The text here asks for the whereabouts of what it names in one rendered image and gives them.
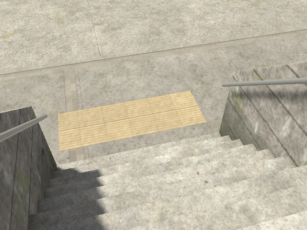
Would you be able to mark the stairs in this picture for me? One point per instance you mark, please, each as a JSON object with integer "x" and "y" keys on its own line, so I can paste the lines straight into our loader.
{"x": 207, "y": 182}

